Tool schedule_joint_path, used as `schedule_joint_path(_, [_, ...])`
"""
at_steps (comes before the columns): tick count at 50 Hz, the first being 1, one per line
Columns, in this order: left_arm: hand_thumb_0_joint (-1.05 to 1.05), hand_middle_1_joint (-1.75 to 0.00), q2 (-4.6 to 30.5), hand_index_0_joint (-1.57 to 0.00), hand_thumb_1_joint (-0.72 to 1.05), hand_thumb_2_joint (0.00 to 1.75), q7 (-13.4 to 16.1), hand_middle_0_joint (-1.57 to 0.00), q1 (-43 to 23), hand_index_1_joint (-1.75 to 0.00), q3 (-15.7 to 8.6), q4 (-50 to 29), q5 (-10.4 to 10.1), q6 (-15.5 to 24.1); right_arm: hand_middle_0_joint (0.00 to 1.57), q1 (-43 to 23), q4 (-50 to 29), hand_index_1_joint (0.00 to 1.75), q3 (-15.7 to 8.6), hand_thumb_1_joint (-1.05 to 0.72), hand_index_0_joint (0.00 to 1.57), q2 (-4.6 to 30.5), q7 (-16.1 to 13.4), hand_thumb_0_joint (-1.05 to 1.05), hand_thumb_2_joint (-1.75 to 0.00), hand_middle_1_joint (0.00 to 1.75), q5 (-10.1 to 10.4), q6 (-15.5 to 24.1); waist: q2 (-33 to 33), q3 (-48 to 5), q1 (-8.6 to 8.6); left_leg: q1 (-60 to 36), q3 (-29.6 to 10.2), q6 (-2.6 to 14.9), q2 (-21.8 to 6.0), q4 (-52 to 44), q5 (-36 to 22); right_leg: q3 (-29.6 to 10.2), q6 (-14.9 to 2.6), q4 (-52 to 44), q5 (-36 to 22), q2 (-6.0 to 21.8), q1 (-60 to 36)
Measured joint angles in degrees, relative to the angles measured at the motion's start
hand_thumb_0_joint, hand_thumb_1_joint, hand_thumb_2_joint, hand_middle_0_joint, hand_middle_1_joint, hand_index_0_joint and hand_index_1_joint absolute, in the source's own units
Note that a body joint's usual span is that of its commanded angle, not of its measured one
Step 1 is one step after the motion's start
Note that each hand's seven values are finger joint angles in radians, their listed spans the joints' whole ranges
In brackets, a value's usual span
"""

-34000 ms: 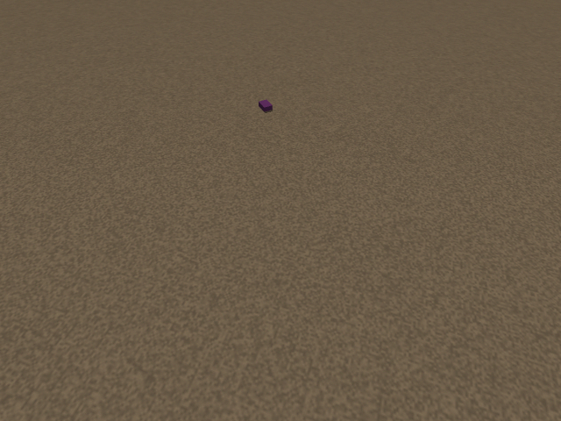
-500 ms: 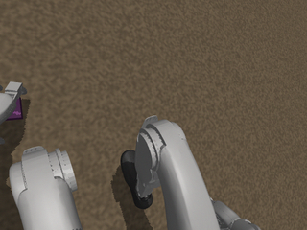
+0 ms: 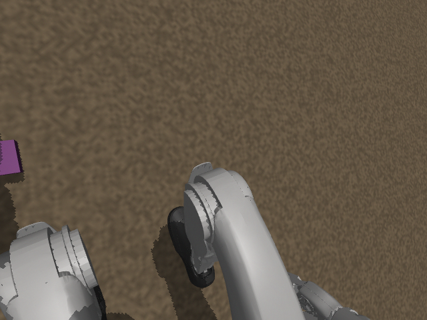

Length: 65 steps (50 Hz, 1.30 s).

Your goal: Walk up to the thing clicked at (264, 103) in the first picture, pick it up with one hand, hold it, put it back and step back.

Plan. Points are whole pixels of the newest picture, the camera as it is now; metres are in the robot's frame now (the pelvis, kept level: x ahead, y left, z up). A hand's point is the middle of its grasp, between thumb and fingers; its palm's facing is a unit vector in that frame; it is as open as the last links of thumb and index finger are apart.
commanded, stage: close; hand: left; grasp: from above
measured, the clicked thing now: out of the picture +0.43 +0.23 -0.29
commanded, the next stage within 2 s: go down in 1.88 s
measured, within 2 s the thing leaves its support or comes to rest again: neither
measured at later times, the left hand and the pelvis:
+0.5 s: hand out of the picture +0.41 +0.21 -0.24, palm faces -0.25 +0.06 -0.97, open 13.2 cm; pelvis -0.01 +0.00 +0.02, yaw -1 degrees
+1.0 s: hand out of the picture +0.40 +0.25 -0.26, palm faces -0.63 -0.07 -0.77, open 13.2 cm; pelvis -0.01 -0.01 +0.00, yaw +1 degrees
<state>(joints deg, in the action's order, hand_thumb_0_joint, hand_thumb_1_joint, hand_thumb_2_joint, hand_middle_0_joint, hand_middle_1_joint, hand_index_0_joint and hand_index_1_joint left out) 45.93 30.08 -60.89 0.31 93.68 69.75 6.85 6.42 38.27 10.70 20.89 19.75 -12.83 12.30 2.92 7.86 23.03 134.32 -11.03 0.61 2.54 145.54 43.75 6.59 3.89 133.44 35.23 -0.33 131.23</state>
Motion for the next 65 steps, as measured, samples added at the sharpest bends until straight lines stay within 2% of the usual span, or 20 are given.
schedule_joint_path(3, [-0.01, -1.03, -0.2, -0.09, -0.45, 0.98, -4.3, -0.05, 3.8, -1.00, 0.9, -3.7, 0.4, 4.4, 0.20, 0.4, -0.9, 0.29, 0.5, -0.90, 0.20, 0.0, -0.7, 0.00, -0.90, 0.30, 0.1, -2.2, -1.2, 1.3, -1.54, -1.0, 0.0, -0.28, 0.2, -0.3, 0.1, 0.0, 0.01, 0.0, 0.3, 0.2, -0.9])
schedule_joint_path(6, [0.00, -1.03, -0.1, -0.10, -0.42, 0.96, -6.1, -0.05, 7.1, -0.99, 1.3, -5.2, 1.1, 9.9, 0.20, 0.2, -2.3, 0.29, 1.9, -0.90, 0.20, 0.3, -1.7, 0.00, -0.90, 0.30, 0.0, -3.9, -1.1, 2.8, -2.77, -2.2, -0.4, -0.65, 0.3, -0.5, -0.2, 0.2, 0.07, -0.1, 0.0, 0.3, -2.0])
schedule_joint_path(11, [0.00, -1.02, 2.2, -0.12, -0.36, 0.91, -2.4, -0.02, 8.4, -0.98, 1.7, -5.8, 4.0, 19.7, 0.20, -0.4, -3.2, 0.29, 3.7, -0.90, 0.20, 0.6, -3.7, 0.00, -0.90, 0.30, -1.1, -4.7, 2.3, 3.6, -4.15, -3.7, -1.5, -1.72, 0.3, 0.0, -1.2, 1.1, -0.49, 0.2, -1.6, 0.1, -3.0])
schedule_joint_path(15, [0.00, -1.04, 2.7, -0.12, -0.32, 0.86, 6.2, -0.02, 8.8, -0.97, 4.7, -3.7, 10.5, 22.4, 0.20, -3.1, 0.6, 0.29, 3.1, -0.90, 0.20, -0.8, -5.4, 0.00, -0.90, 0.30, -2.9, -4.9, 5.6, 2.7, -3.91, -5.7, -1.8, -1.92, -0.4, 0.6, -0.8, 1.3, -0.54, 0.4, -2.1, -0.7, -4.4])
schedule_joint_path(18, [0.00, -1.05, 2.3, -0.12, -0.29, 0.84, 13.6, -0.03, 9.9, -0.97, 7.1, -2.7, 16.3, 20.9, 0.20, -5.4, 3.6, 0.29, 2.2, -0.89, 0.20, -1.7, -6.1, 0.00, -0.90, 0.30, -4.6, -4.3, 6.8, 1.9, -3.11, -7.3, -1.6, -1.38, -1.3, 0.1, -0.1, 1.2, -0.27, -0.5, -2.1, -1.5, -5.8])
schedule_joint_path(21, [0.00, -1.05, 0.9, -0.13, -0.28, 0.82, 20.1, -0.04, 10.8, -0.97, 9.1, -1.8, 18.6, 16.8, 0.19, -6.8, 5.0, 0.29, 1.6, -0.89, 0.20, -2.1, -5.3, 0.00, -0.90, 0.30, -5.4, -3.1, 6.6, 0.4, -2.08, -7.4, -1.1, -0.50, -2.1, -0.9, 0.2, 0.9, 0.12, -2.1, -2.1, -2.0, -6.2])
schedule_joint_path(25, [0.00, -1.04, -1.3, -0.13, -0.29, 0.83, 26.3, -0.05, 9.8, -0.96, 8.8, 0.2, 17.0, 8.8, 0.19, -7.1, 3.8, 0.29, 1.5, -0.89, 0.20, -2.3, -2.9, 0.00, -0.90, 0.30, -4.0, -0.8, 5.1, -1.4, -0.36, -5.9, -0.4, 0.66, -2.3, -2.5, -0.2, 0.5, 0.30, -3.9, -2.2, -2.0, -5.5])
schedule_joint_path(28, [0.00, -1.03, -1.9, -0.12, -0.31, 0.84, 27.1, -0.05, 6.5, -0.96, 6.6, 3.0, 12.4, 1.6, 0.20, -5.5, 1.3, 0.29, 1.4, -0.89, 0.20, -1.8, -0.8, 0.00, -0.89, 0.30, -2.3, 0.9, 3.9, -2.7, 0.76, -4.2, 0.0, 1.02, -1.8, -2.9, -0.5, 0.3, -0.18, -4.1, -1.7, -1.5, -4.2])
schedule_joint_path(30, [0.00, -1.03, -2.1, -0.12, -0.32, 0.84, 25.3, -0.04, 3.5, -0.96, 4.3, 4.8, 8.1, -2.6, 0.20, -4.5, 0.0, 0.29, 1.6, -0.89, 0.20, -1.1, 0.4, 0.00, -0.89, 0.30, -1.3, 1.6, 3.2, -3.1, 1.47, -2.9, 0.2, 1.09, -1.3, -2.7, -0.5, 0.2, -0.17, -3.7, -1.3, -1.0, -3.2])
schedule_joint_path(32, [0.00, -1.03, -1.5, -0.11, -0.33, 0.85, 21.2, -0.04, 0.6, -0.97, 1.7, 5.8, 4.3, -5.3, 0.20, -3.7, -1.1, 0.29, 1.4, -0.89, 0.20, -0.6, 1.0, 0.00, -0.89, 0.30, -0.6, 1.8, 2.7, -2.8, 2.09, -1.6, 0.2, 1.17, -0.9, -2.1, -0.6, 0.1, 0.06, -3.0, -1.0, -0.7, -2.1])
schedule_joint_path(37, [-0.05, -1.03, -0.4, -0.10, -0.42, 0.89, 7.4, -0.04, -2.5, -0.98, 0.1, 3.1, 0.4, -5.1, 0.20, -1.6, -0.5, 0.29, -0.1, -0.89, 0.20, -0.5, 0.8, 0.00, -0.90, 0.30, 0.6, 1.0, 0.9, -1.5, 1.24, 0.6, 0.3, 0.86, -0.2, -0.5, -0.2, 0.0, 0.25, -1.0, -0.1, -0.1, 0.0])
schedule_joint_path(42, [-0.03, -1.05, -0.7, -0.11, -0.38, 0.94, -3.8, -0.05, 1.7, -1.00, 1.3, -3.2, -0.8, 0.6, 0.20, 0.0, -1.0, 0.29, 0.3, -0.90, 0.20, 0.0, 0.0, 0.00, -0.90, 0.30, 0.7, -2.4, -1.4, 0.5, -1.10, -0.1, 0.3, 0.09, 0.4, -0.5, 0.1, -0.2, -0.04, -0.2, 0.7, 0.5, -0.4])
schedule_joint_path(45, [-0.01, -1.05, -0.7, -0.11, -0.37, 0.93, -7.6, -0.05, 5.3, -0.99, 2.0, -6.1, -0.6, 6.1, 0.20, 0.2, -2.0, 0.29, 1.3, -0.90, 0.20, 0.4, -1.2, 0.00, -0.90, 0.30, 0.8, -4.4, -2.0, 2.3, -2.58, -1.4, 0.1, -0.34, 0.6, -0.9, -0.2, 0.0, 0.07, -0.3, 0.5, 0.7, -1.5])
schedule_joint_path(47, [-0.01, -1.04, -0.3, -0.12, -0.35, 0.92, -8.4, -0.05, 7.2, -0.99, 2.3, -7.1, 0.2, 10.4, 0.20, 0.1, -2.7, 0.29, 2.4, -0.90, 0.20, 0.9, -2.1, 0.00, -0.90, 0.30, 0.6, -5.2, -1.5, 3.4, -3.35, -2.2, -0.3, -0.74, 0.7, -1.0, -0.7, 0.2, -0.01, -0.4, 0.0, 0.7, -2.2])
schedule_joint_path(50, [0.00, -1.02, 1.8, -0.14, -0.32, 0.88, -6.8, -0.03, 8.7, -0.97, 1.7, -8.6, 1.5, 17.3, 0.20, 0.0, -3.6, 0.29, 3.5, -0.90, 0.20, 1.4, -3.7, 0.00, -0.90, 0.30, 0.0, -5.9, 0.5, 4.3, -4.36, -3.1, -1.2, -1.58, 0.7, -0.6, -1.4, 0.9, -0.47, -0.1, -1.2, 0.5, -2.8])
schedule_joint_path(52, [0.00, -1.02, 2.8, -0.16, -0.29, 0.85, -4.3, -0.04, 8.6, -0.95, 2.0, -7.9, 3.5, 21.4, 0.20, -0.3, -3.3, 0.29, 3.7, -0.90, 0.20, 1.4, -4.6, 0.00, -0.90, 0.30, -1.0, -6.2, 2.2, 4.1, -4.73, -3.5, -1.8, -2.06, 0.6, -0.1, -1.7, 1.3, -0.78, 0.2, -1.8, 0.3, -2.9])
schedule_joint_path(56, [0.00, -1.01, 3.5, -0.16, -0.25, 0.81, 5.2, -0.05, 9.3, -0.93, 4.4, -5.4, 10.8, 24.1, 0.20, -3.0, 0.4, 0.29, 2.9, -0.89, 0.20, 0.1, -6.3, 0.00, -0.90, 0.30, -3.0, -6.4, 6.0, 3.4, -4.38, -5.9, -2.0, -2.29, -0.3, 0.6, -1.0, 1.4, -0.87, 0.6, -2.5, -0.6, -4.4])
schedule_joint_path(60, [0.00, -1.00, 2.7, -0.18, -0.22, 0.77, 15.5, -0.08, 10.9, -0.91, 7.7, -3.8, 18.7, 21.2, 0.20, -6.3, 4.3, 0.29, 1.8, -0.89, 0.20, -1.4, -7.0, 0.00, -0.89, 0.30, -5.1, -5.1, 7.7, 2.3, -3.27, -8.5, -1.4, -1.46, -1.8, -0.2, 0.0, 1.0, -0.41, -0.8, -2.4, -1.8, -6.6])
schedule_joint_path(62, [0.00, -0.98, 1.6, -0.19, -0.20, 0.75, 20.0, -0.10, 11.7, -0.89, 9.1, -3.1, 19.9, 18.1, 0.19, -7.4, 5.3, 0.29, 1.5, -0.89, 0.20, -1.9, -6.4, 0.00, -0.89, 0.30, -5.4, -4.1, 7.5, 1.0, -2.44, -8.6, -0.9, -0.74, -2.4, -1.1, 0.2, 0.7, -0.07, -1.9, -2.4, -2.2, -6.8])
schedule_joint_path(65, [0.00, -0.96, -0.6, -0.21, -0.20, 0.74, 25.5, -0.12, 11.5, -0.87, 9.3, -1.7, 18.3, 11.6, 0.19, -8.1, 4.8, 0.29, 1.6, -0.89, 0.20, -2.3, -4.6, 0.00, -0.89, 0.30, -4.6, -2.1, 6.4, -0.9, -0.96, -7.6, 0.0, 0.34, -2.7, -2.5, -0.1, 0.1, 0.32, -3.5, -2.4, -2.4, -6.4])
